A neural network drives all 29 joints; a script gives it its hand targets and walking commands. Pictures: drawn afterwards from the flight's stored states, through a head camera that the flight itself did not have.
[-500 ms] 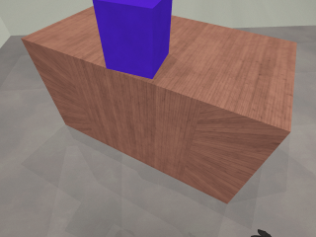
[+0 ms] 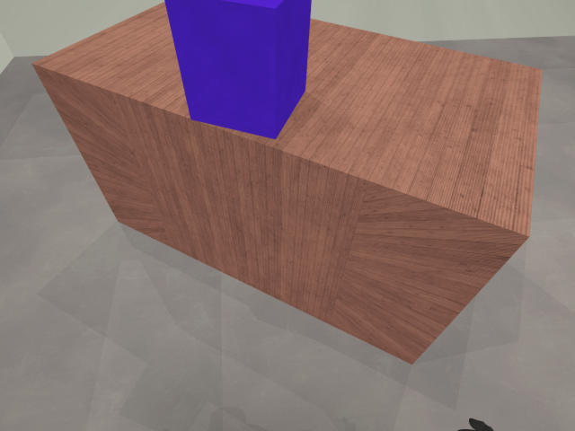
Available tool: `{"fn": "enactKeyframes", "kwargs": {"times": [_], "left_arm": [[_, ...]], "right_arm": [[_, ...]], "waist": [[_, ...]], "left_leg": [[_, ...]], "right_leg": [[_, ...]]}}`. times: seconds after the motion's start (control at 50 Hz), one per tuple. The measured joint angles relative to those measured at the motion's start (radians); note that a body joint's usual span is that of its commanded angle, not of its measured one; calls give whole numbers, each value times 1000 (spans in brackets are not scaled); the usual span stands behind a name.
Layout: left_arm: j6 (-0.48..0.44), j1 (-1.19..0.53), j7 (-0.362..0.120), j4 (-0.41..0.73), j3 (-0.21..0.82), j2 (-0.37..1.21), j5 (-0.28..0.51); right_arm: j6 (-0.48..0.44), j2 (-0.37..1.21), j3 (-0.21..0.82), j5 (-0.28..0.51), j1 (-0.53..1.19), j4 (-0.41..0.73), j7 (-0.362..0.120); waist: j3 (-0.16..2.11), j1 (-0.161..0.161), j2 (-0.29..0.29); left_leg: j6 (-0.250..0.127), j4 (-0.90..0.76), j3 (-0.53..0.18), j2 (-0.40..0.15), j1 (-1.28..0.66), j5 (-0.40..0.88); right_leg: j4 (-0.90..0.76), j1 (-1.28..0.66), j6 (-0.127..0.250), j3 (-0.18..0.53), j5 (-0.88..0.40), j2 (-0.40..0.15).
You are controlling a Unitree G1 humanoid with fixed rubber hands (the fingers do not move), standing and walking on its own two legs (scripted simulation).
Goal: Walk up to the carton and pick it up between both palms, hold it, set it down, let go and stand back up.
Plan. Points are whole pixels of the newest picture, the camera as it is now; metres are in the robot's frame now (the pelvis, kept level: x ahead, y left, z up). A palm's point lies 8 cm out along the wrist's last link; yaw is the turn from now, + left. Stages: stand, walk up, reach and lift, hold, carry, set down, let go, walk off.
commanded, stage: stand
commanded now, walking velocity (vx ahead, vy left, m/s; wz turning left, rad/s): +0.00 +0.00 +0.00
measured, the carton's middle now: (247, 50) +0.87 +0.12 +0.11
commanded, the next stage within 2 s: walk up in 0.08 s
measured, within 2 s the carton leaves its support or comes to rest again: neither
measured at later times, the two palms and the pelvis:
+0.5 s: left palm out of the picture +0.04 +0.37 -0.10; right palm out of the picture +0.11 -0.28 -0.09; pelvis +0.02 +0.04 +0.00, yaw -3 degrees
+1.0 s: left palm (54, 322) +0.30 +0.40 -0.08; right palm (443, 416) +0.17 -0.22 -0.12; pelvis +0.15 +0.10 -0.01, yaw -8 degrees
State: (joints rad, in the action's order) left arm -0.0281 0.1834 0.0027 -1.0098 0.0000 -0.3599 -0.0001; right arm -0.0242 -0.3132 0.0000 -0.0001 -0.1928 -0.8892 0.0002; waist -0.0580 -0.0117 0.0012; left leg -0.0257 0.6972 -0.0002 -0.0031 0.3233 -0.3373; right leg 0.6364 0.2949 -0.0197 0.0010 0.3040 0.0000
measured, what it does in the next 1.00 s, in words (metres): walks ahead: right foot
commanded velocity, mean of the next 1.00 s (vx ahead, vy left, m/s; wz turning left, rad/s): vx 0.00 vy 0.00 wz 0.00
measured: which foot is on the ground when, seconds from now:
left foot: down 0.00-0.90, up 0.92-1.00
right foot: down 0.00-0.54, up 0.56-0.88, down 0.90-1.00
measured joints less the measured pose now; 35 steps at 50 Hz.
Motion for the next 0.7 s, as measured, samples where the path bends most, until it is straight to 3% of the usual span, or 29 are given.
{"fn": "enactKeyframes", "kwargs": {"times": [0.28, 0.36, 0.4, 0.5, 0.54, 0.6, 0.64, 0.7], "left_arm": [[-1, -2, -1, -5, 0, 9, 0], [-35, 53, 3, 4, 0, -12, 0], [-53, 87, 14, 7, -1, -29, 0], [-68, 152, 25, 7, 0, -81, 0], [-64, 157, 28, 11, 0, -113, 0], [-51, 154, 39, 16, 0, -131, 0], [-51, 152, 40, 26, 0, -132, 0], [-51, 143, 33, 58, 0, -136, 0]], "right_arm": [[0, -1, 0, 0, 1, -5, -2], [12, -27, 0, -1, 1, 7, -32], [13, -55, 0, -2, 1, 23, -45], [15, -133, 0, -2, 1, 47, -72], [14, -148, 0, -2, 0, 49, -73], [11, -146, 0, -2, 0, 49, -73], [11, -144, 0, -2, -1, 49, -73], [11, -144, 0, -2, -4, 49, -71]], "waist": [[0, -2, 0], [14, 7, 2], [14, 1, 9], [15, -6, 55], [10, 6, 61], [-5, 42, 57], [-9, 72, 57], [-20, 98, 56]], "left_leg": [[-1, -2, 0, 0, 0, 5], [-12, 51, 1, 4, 16, -103], [-4, 124, 1, 3, 50, -105], [-3, 149, -4, -26, 81, -118], [-21, 80, -12, -31, 56, -125], [-19, 89, 15, -7, 34, -85], [-26, 64, 28, 3, -3, -87], [-44, 22, 46, 14, -69, -95]], "right_leg": [[-4, -1, 1, 0, -6, 0], [-6, -1, 29, 6, 60, 0], [-29, -1, 38, 23, 25, -1], [-34, -1, 26, 58, 17, -8], [22, 13, 30, 65, 63, -19], [317, 100, 47, 79, 149, -12], [434, 139, 48, 75, 106, -3], [452, 148, 48, 58, 61, -3]]}}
